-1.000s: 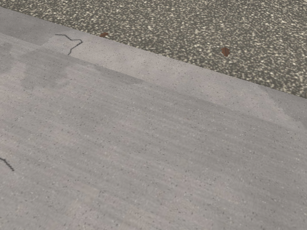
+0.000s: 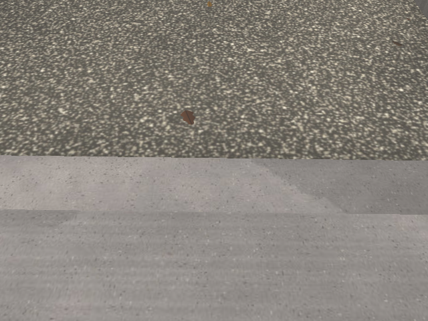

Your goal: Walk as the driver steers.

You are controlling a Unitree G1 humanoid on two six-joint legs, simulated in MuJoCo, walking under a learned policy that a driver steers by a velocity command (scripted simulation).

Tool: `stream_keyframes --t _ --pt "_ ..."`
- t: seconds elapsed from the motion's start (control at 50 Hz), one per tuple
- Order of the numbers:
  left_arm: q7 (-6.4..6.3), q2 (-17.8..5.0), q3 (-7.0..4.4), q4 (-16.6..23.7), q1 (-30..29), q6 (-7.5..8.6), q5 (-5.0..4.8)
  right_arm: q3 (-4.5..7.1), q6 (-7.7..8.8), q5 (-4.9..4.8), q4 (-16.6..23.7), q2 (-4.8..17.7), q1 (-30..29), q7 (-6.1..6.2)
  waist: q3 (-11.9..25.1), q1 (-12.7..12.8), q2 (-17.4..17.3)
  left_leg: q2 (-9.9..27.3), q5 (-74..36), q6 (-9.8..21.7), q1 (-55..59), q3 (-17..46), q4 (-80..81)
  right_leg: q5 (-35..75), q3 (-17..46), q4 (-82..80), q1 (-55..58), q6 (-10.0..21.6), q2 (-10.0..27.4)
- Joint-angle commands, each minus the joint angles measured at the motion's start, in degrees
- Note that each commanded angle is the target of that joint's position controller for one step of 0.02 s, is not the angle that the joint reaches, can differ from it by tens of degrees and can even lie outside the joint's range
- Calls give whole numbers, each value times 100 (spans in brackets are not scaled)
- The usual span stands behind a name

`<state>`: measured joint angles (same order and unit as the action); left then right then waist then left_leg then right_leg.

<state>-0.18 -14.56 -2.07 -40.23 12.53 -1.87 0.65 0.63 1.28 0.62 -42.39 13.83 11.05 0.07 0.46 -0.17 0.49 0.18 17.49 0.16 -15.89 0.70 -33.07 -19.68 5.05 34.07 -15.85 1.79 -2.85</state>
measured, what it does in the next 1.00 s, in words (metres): walks ahead, turning left: left foot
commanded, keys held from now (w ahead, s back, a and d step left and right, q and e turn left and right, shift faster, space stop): w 0.22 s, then w+q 0.78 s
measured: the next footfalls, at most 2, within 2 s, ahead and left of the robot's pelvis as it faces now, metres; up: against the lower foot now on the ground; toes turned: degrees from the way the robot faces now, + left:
left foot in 0.52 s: +0.38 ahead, +0.14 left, +0.00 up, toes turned +8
right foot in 1.02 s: +0.68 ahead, +0.02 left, +0.00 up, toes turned +28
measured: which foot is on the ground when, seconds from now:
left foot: down 0.00-0.12, up 0.14-0.50, down 0.52-1.00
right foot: down 0.00-0.54, up 0.56-1.00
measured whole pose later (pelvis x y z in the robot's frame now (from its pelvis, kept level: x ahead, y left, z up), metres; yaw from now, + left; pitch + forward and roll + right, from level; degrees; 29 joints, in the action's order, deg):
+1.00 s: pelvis +0.47 +0.07 +0.00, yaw +22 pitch +2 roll +0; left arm 0.9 -15.7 -1.8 -37.2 2.1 6.8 -0.2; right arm 3.8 1.4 -1.6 -42.2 16.9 22.6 0.8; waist -0.2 -5.7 1.6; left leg -7.5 22.2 4.3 -5.5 13.2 -26.6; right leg -1.0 5.7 26.6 -28.4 -2.1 -0.3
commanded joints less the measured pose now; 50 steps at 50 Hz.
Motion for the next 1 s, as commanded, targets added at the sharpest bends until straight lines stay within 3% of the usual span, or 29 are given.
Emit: stream_keyframes --t 0.02,0.06,0.1,0.12,0.14,0.16,0.18,0.2,0.24,0.28,0.34,0.38,0.44,0.48,0.5,0.52,0.54,0.56,0.58,0.6,0.62,0.64,0.66,0.72,0.78,0.84,0.94,0.98,1.0 --pt "33 -446 -162 353 -117 298 -71 301 86 -107 299 1050 165 65 -383 -69 -752 1124 2331 848 142 1652 1493 -662 -289 78 -817 211 64" --pt "77 -390 -166 312 -51 459 -118 322 103 -145 297 1088 191 63 -445 -5 -837 1432 2188 1068 113 2037 1620 -369 -452 147 -722 252 165" --pt "113 -441 -203 150 325 559 -126 279 119 -176 450 941 -205 18 -438 243 -646 1045 1354 850 -385 1449 1227 -307 -261 -429 79 425 249" --pt "121 -645 -267 41 619 597 -132 221 163 -177 591 737 -422 -8 -381 317 -142 513 672 565 -676 725 487 -468 368 -880 478 590 520" --pt "124 -999 -377 -104 1076 612 -169 185 262 -163 747 551 -599 -20 -271 377 851 -99 148 201 -1354 -167 -803 -344 1508 -1425 1197 903 1096" --pt "150 -1227 -443 -107 1432 623 -159 212 372 -153 849 697 -749 -15 -310 608 1395 -251 731 62 -2467 -162 -1699 380 2790 -1819 1979 1398 1817" --pt "140 -1146 -418 -157 1678 663 -105 278 438 -207 891 851 -860 -28 -359 681 1148 -136 1648 76 -3397 111 -2700 1207 3208 -1797 2553 1685 2191" --pt "123 -1057 -384 -187 1750 689 -95 282 464 -248 877 820 -788 -55 -267 609 705 50 1581 151 -3878 252 -3266 1650 2994 -1625 2924 1682 2240" --pt "64 -861 -309 -208 1656 649 -97 233 457 -237 871 648 -852 -153 -240 525 343 367 844 240 -4237 239 -3280 2084 2131 -1684 3034 1368 2070" --pt "9 -622 -215 -202 1439 545 -82 198 414 -258 880 518 -949 -290 -353 450 479 465 169 165 -3809 84 -2641 2194 1302 -2052 2530 1055 1757" --pt "-67 -799 -223 -159 1102 537 -73 80 372 -205 948 252 -1235 -424 -464 455 457 309 -1084 24 -2519 -259 -1260 2152 218 -2419 1407 806 1332" --pt "-70 -1074 -292 -238 1166 603 -81 101 345 -220 1002 364 -1357 -422 -464 472 545 169 -1582 48 -1777 -331 -607 2092 -47 -2617 1090 746 1400" --pt "-51 -1162 -342 -377 1168 640 -162 204 293 -226 1094 647 -1366 -386 -526 336 550 59 -1571 318 -1519 -297 -229 2997 -339 -2396 1453 604 1653" --pt "-77 -1248 -382 -390 1113 596 -153 330 260 -177 1043 859 -926 -358 -123 24 593 -235 -1328 569 -836 -534 -156 4953 -666 -1524 1760 421 1624" --pt "-109 -1249 -383 -360 1070 547 -121 457 226 -175 849 1039 -191 -330 306 -366 517 -460 -1306 720 91 -667 -96 5678 -910 -545 1614 282 1472" --pt "-164 -1211 -360 -283 1112 541 -63 592 176 -207 657 1266 643 -263 704 -737 366 -380 -1276 886 1444 -321 -150 5303 -1025 734 746 102 1316" --pt "-140 -637 -174 6 1532 617 80 731 156 -161 628 1927 1233 -181 1468 -575 -1106 1124 -679 1722 3495 2335 113 1848 -1063 3231 -1343 -266 542" --pt "-39 -544 -69 24 1559 802 32 641 186 -208 661 1742 1294 -208 2368 -521 -1442 1938 882 2337 4064 5063 1515 -1190 5 4439 -2375 -325 -110" --pt "33 -1029 -214 150 898 913 -224 565 213 -160 665 1429 1041 -193 1469 -637 -926 1771 1428 1970 3423 4574 1811 -787 316 4700 -2969 -237 250" --pt "41 -1065 -191 294 468 981 -289 528 233 -132 688 1293 738 -178 754 -511 -521 1558 1138 1768 2493 3786 1869 -286 175 4374 -2975 -136 499" --pt "-3 -995 -183 304 311 1001 -178 491 251 -100 735 1202 411 -177 321 -256 -55 1323 442 1654 1554 3189 1906 39 114 3904 -2705 -123 713" --pt "-47 -1009 -225 281 386 958 -71 458 272 -27 805 1096 161 -180 175 -7 -109 1081 -140 1575 887 2717 1979 258 140 3520 -2278 -128 879" --pt "-53 -991 -236 271 491 883 -31 447 274 8 876 1035 1 -174 127 161 -292 916 -344 1574 456 2513 2108 374 150 3355 -1992 -157 940" --pt "-94 -830 -211 289 439 726 77 454 324 -85 802 1010 40 -122 3 231 -341 730 -885 1677 -213 1990 2269 702 -23 2748 -1863 -392 925" --pt "-110 -657 -146 501 -325 738 91 495 305 -112 654 1137 353 -24 -165 -32 -291 551 -1141 1524 -301 1709 2216 1792 -34 1550 -2024 -551 819" --pt "-42 -515 -86 635 -1024 815 33 530 234 -203 498 1226 701 44 -117 -328 -359 417 -1035 1301 -211 1625 2021 2553 -88 358 -1616 -602 529" --pt "97 -707 -150 786 -1575 939 -96 529 99 -245 324 1168 1107 94 -89 -470 -513 598 -811 1216 628 2317 1379 2135 77 -593 -1337 -502 256" --pt "120 -842 -233 736 -1316 990 -130 542 39 -220 329 1163 1048 105 1 -283 -773 658 -1203 1127 863 2592 993 1540 51 -775 -898 -339 199" --pt "98 -927 -301 623 -875 1017 -130 514 21 -217 360 1067 968 99 173 -33 -817 524 -1411 1005 800 2551 664 1578 -60 -1053 -249 -172 209"
Velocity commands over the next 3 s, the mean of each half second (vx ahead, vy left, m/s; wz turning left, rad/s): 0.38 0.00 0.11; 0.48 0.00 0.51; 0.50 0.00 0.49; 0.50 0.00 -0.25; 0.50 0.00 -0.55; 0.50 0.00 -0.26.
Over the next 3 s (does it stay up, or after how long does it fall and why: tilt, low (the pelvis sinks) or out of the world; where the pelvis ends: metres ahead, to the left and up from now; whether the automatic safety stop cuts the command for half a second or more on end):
stays up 1.44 0.64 -0.11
